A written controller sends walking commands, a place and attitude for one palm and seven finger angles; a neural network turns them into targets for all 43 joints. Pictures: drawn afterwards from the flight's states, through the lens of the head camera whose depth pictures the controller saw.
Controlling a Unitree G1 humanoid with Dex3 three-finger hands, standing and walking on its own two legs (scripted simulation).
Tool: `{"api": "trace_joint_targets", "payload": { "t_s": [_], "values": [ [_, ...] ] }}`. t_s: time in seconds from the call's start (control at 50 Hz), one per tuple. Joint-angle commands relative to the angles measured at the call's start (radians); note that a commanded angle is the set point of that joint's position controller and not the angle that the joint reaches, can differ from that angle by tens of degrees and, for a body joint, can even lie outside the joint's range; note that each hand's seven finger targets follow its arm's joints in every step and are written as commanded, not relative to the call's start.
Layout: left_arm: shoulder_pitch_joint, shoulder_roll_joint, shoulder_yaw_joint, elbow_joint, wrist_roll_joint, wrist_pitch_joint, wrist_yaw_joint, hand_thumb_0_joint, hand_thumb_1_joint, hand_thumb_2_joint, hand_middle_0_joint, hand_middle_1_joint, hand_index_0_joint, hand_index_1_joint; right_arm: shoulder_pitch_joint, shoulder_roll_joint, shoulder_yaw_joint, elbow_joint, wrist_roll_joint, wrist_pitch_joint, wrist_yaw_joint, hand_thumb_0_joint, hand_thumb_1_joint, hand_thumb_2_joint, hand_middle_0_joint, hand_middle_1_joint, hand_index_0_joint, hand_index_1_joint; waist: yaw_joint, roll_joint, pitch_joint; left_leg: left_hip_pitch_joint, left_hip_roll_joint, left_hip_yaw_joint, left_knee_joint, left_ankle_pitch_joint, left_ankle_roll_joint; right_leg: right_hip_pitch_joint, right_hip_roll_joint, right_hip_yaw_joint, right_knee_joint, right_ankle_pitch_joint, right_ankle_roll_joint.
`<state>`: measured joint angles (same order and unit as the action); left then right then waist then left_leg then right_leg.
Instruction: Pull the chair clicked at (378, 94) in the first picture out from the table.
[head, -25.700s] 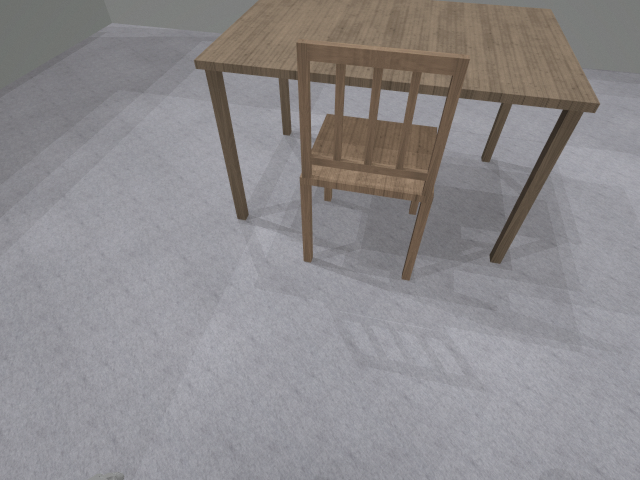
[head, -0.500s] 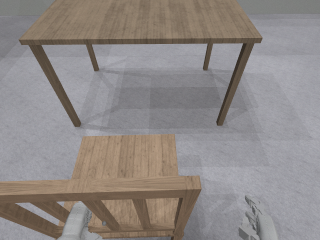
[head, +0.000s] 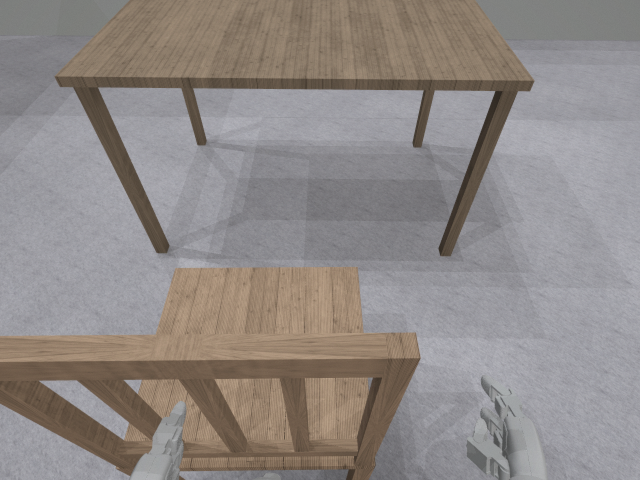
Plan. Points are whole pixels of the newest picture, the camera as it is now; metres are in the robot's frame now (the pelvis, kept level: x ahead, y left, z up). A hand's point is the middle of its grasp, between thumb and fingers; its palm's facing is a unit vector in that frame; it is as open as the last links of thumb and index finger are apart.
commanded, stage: draw the fingers out of the gap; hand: left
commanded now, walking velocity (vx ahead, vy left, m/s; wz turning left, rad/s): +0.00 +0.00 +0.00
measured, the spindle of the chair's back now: (220, 416) +0.22 +0.14 -0.03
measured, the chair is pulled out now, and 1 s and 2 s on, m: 0.64 0.64 0.63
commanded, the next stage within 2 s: draw the hand back to the body in 0.18 s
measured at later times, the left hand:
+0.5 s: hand out of the picture +0.10 +0.14 +0.02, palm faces +0.09 -1.00 -0.03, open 17.4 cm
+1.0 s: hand out of the picture +0.13 +0.17 +0.08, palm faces +0.02 -0.94 -0.35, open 15.9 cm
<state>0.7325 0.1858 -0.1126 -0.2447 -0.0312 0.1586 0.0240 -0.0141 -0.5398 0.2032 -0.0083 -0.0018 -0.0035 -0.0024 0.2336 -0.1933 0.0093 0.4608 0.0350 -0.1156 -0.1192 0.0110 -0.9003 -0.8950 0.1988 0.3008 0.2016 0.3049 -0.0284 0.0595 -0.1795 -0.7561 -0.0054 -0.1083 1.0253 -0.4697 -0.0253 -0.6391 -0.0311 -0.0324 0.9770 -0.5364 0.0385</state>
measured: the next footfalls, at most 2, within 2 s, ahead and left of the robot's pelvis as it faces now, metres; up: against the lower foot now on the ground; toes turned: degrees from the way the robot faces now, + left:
none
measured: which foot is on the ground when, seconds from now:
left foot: down 0.00-1.00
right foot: down 0.00-1.00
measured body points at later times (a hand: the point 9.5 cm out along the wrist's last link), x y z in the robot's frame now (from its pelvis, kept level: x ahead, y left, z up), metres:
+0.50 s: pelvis +0.00 +0.00 -0.01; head +0.02 +0.00 +0.44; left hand +0.10 +0.20 +0.03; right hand +0.19 -0.23 -0.07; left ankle +0.02 +0.13 -0.68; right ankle -0.03 -0.15 -0.68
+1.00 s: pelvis -0.01 -0.01 +0.03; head -0.02 -0.03 +0.48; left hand +0.12 +0.22 +0.11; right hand +0.17 -0.23 -0.05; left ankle +0.02 +0.13 -0.68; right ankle -0.03 -0.15 -0.68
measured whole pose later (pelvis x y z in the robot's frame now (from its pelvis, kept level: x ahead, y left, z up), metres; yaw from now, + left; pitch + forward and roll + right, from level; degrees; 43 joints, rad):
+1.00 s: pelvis -0.01 -0.01 +0.03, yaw -1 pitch +2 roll -3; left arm 0.77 0.38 0.03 -0.42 -0.07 0.02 0.03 -0.01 -0.29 0.32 -0.26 -0.15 -0.08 -0.06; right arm 0.20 -0.17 0.04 0.57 0.05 -0.12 -0.19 0.01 -0.90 -0.90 0.20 0.30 0.20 0.30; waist 0.02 0.09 -0.07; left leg -0.50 0.04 -0.11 0.86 -0.40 -0.04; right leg -0.38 0.01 -0.03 0.79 -0.44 0.02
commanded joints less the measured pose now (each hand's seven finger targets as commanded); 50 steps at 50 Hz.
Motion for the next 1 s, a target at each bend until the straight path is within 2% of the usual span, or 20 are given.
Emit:
{"api": "trace_joint_targets", "payload": {
  "t_s": [0.0,0.1,0.16,0.28,0.3,0.32,0.38,0.4,0.46,0.52,0.64,0.68,0.7,0.78,0.8,0.82,0.86,0.9,0.96,0.98],
  "values": [
    [0.109,0.06,0.035,-0.232,0.003,-0.057,0.002,0.0,-0.55,0.2,0.0,0.0,0.0,0.0,-0.098,-0.112,-0.055,-0.184,0.004,-0.051,-0.01,0.0,-0.9,-0.9,0.2,0.3,0.2,0.3,0.002,-0.019,-0.062,0.15,0.007,0.045,-0.147,0.198,0.062,-0.017,0.012,-0.069,-0.157,0.192,-0.05],
    [0.18,0.059,0.032,-0.254,0.007,-0.064,-0.007,0.0,-0.55,0.2,0.0,0.0,0.0,0.0,-0.101,-0.106,-0.063,-0.191,0.007,-0.048,-0.01,0.0,-0.9,-0.9,0.2,0.3,0.2,0.3,0.002,-0.043,-0.05,0.127,0.008,0.045,-0.134,0.194,0.063,-0.031,0.016,-0.074,-0.146,0.191,-0.049],
    [0.253,0.042,0.014,-0.283,0.014,-0.076,-0.015,0.0,-0.55,0.2,0.0,0.0,0.0,0.0,-0.107,-0.1,-0.068,-0.201,0.009,-0.045,-0.008,0.0,-0.9,-0.9,0.2,0.3,0.2,0.3,0.013,-0.015,-0.058,0.129,0.007,0.045,-0.132,0.209,0.062,-0.04,0.018,-0.077,-0.131,0.194,-0.051],
    [0.334,0.057,0.03,-0.305,0.021,-0.092,-0.021,0.0,-0.55,0.2,0.0,0.0,0.0,0.0,-0.103,-0.092,-0.083,-0.209,0.011,-0.036,-0.013,0.0,-0.9,-0.9,0.2,0.3,0.2,0.3,0.015,-0.046,-0.055,0.091,0.001,0.05,-0.107,0.201,0.068,-0.049,0.024,-0.071,-0.121,0.197,-0.053],
    [0.269,-0.009,0.05,-0.402,-0.085,-0.189,-0.032,0.0,-0.55,0.2,0.0,0.0,0.0,0.0,-0.093,-0.088,-0.081,-0.202,0.014,-0.058,-0.014,0.0,-0.9,-0.9,0.2,0.3,0.2,0.3,0.014,-0.061,-0.049,0.09,-0.007,0.055,-0.08,0.223,0.062,-0.079,0.029,-0.091,-0.11,0.22,-0.05],
    [0.303,0.033,0.08,-0.364,-0.085,-0.232,-0.037,0.0,-0.55,0.2,0.0,0.0,0.0,0.0,-0.088,-0.092,-0.086,-0.18,0.016,-0.067,-0.017,0.0,-0.9,-0.9,0.2,0.3,0.2,0.3,0.027,-0.063,-0.076,0.094,-0.006,0.056,-0.076,0.217,0.062,-0.075,0.032,-0.088,-0.104,0.206,-0.051],
    [0.273,0.066,0.126,-0.419,-0.11,-0.319,-0.048,0.0,-0.55,0.2,0.0,0.0,0.0,0.0,-0.072,-0.087,-0.09,-0.163,0.022,-0.085,-0.016,0.0,-0.9,-0.9,0.2,0.3,0.2,0.3,0.032,0.007,-0.089,0.113,-0.001,0.049,-0.079,0.252,0.058,-0.073,0.033,-0.081,-0.093,0.213,-0.057],
    [0.273,0.046,0.116,-0.41,-0.116,-0.345,-0.055,0.0,-0.55,0.2,0.0,0.0,0.0,0.0,-0.078,-0.083,-0.089,-0.155,0.025,-0.088,-0.013,0.0,-0.9,-0.9,0.2,0.3,0.2,0.3,0.03,0.012,-0.08,0.121,-0.001,0.05,-0.077,0.252,0.056,-0.081,0.032,-0.084,-0.089,0.209,-0.056],
    [0.256,0.041,0.123,-0.376,-0.13,-0.432,-0.089,0.0,-0.55,0.2,0.0,0.0,0.0,0.0,-0.096,-0.08,-0.094,-0.134,0.028,-0.093,0.001,0.0,-0.9,-0.9,0.2,0.3,0.2,0.3,0.03,-0.028,-0.05,0.091,0.005,0.044,-0.072,0.232,0.054,-0.096,0.035,-0.085,-0.08,0.193,-0.052],
    [0.212,0.101,0.18,-0.428,-0.147,-0.502,-0.113,0.0,-0.55,0.2,0.0,0.0,0.0,0.0,-0.106,-0.074,-0.095,-0.125,0.032,-0.097,0.007,0.0,-0.9,-0.9,0.2,0.3,0.2,0.3,0.043,0.014,-0.084,0.1,0.006,0.049,-0.075,0.219,0.053,-0.079,0.034,-0.071,-0.078,0.174,-0.057],
    [0.148,0.14,0.274,-0.408,-0.222,-0.595,-0.184,0.0,-0.55,0.2,0.0,0.0,0.0,0.0,-0.145,-0.068,-0.089,-0.104,0.045,-0.108,0.016,0.0,-0.9,-0.9,0.2,0.3,0.2,0.3,0.052,-0.005,-0.078,0.103,0.013,0.045,-0.086,0.179,0.048,-0.047,0.034,-0.059,-0.102,0.141,-0.055],
    [0.125,0.186,0.331,-0.422,-0.237,-0.585,-0.18,0.0,-0.55,0.2,0.0,0.0,0.0,0.0,-0.144,-0.071,-0.086,-0.102,0.051,-0.112,0.008,0.0,-0.9,-0.9,0.2,0.3,0.2,0.3,0.059,0.022,-0.098,0.129,0.015,0.043,-0.102,0.166,0.051,-0.017,0.032,-0.051,-0.126,0.123,-0.057],
    [0.119,0.174,0.327,-0.436,-0.251,-0.572,-0.178,0.0,-0.514,0.218,-0.005,-0.008,-0.005,-0.008,-0.155,-0.072,-0.08,-0.104,0.052,-0.116,0.005,0.0,-0.9,-0.9,0.2,0.3,0.2,0.3,0.056,0.042,-0.082,0.151,0.014,0.04,-0.117,0.151,0.048,-0.013,0.03,-0.05,-0.138,0.111,-0.056],
    [0.05,0.203,0.383,-0.41,-0.271,-0.509,-0.17,0.0,-0.369,0.287,-0.025,-0.037,-0.025,-0.037,-0.16,-0.074,-0.065,-0.093,0.062,-0.132,-0.015,0.0,-0.9,-0.9,0.2,0.3,0.2,0.3,0.053,0.016,-0.042,0.169,0.019,0.033,-0.159,0.098,0.048,0.024,0.028,-0.047,-0.2,0.055,-0.053],
    [0.108,0.392,0.44,-0.387,-0.078,-0.373,-0.027,0.0,-0.332,0.305,-0.03,-0.045,-0.03,-0.045,-0.174,-0.065,-0.036,-0.099,0.028,-0.089,-0.042,0.0,-0.9,-0.9,0.2,0.3,0.2,0.3,0.126,0.044,-0.059,0.228,0.051,0.035,-0.206,0.105,0.041,0.108,-0.007,0.017,-0.281,0.085,-0.083],
    [0.086,0.284,0.365,-0.478,-0.067,-0.315,0.021,0.0,-0.296,0.322,-0.035,-0.053,-0.035,-0.053,-0.166,-0.047,-0.017,-0.128,0.025,-0.08,-0.053,0.0,-0.9,-0.9,0.2,0.3,0.2,0.3,0.087,0.048,-0.008,0.256,0.047,0.047,-0.217,0.111,0.046,0.111,-0.02,0.005,-0.318,0.099,-0.075],
    [0.045,0.29,0.381,-0.442,-0.039,-0.246,0.084,0.0,-0.224,0.357,-0.045,-0.068,-0.045,-0.068,-0.18,-0.049,-0.007,-0.098,0.021,-0.056,-0.07,0.0,-0.9,-0.9,0.2,0.3,0.2,0.3,0.085,0.025,0.085,0.297,0.054,0.054,-0.241,0.102,0.045,0.109,-0.016,-0.003,-0.379,0.081,-0.076],
    [-0.009,0.325,0.417,-0.436,-0.033,-0.22,0.114,0.0,-0.151,0.393,-0.055,-0.082,-0.055,-0.082,-0.201,-0.057,0.004,-0.082,0.015,-0.048,-0.081,0.0,-0.9,-0.9,0.2,0.3,0.2,0.3,0.087,0.018,0.123,0.34,0.053,0.055,-0.283,0.101,0.042,0.146,-0.017,-0.001,-0.434,0.077,-0.076],
    [-0.062,0.351,0.443,-0.449,-0.027,-0.214,0.134,0.0,-0.043,0.445,-0.07,-0.105,-0.07,-0.105,-0.207,-0.064,0.014,-0.062,0.007,-0.066,-0.083,0.0,-0.9,-0.9,0.2,0.3,0.2,0.3,0.087,0.048,0.125,0.422,0.052,0.062,-0.337,0.116,0.044,0.203,-0.023,0.0,-0.487,0.108,-0.075],
    [-0.088,0.387,0.475,-0.459,-0.026,-0.212,0.142,0.0,-0.006,0.462,-0.075,-0.113,-0.075,-0.113,-0.2,-0.071,0.014,-0.052,0.006,-0.07,-0.085,0.0,-0.9,-0.9,0.2,0.3,0.2,0.3,0.093,0.061,0.119,0.437,0.05,0.057,-0.359,0.14,0.042,0.237,-0.024,-0.006,-0.499,0.139,-0.078]
  ]
}}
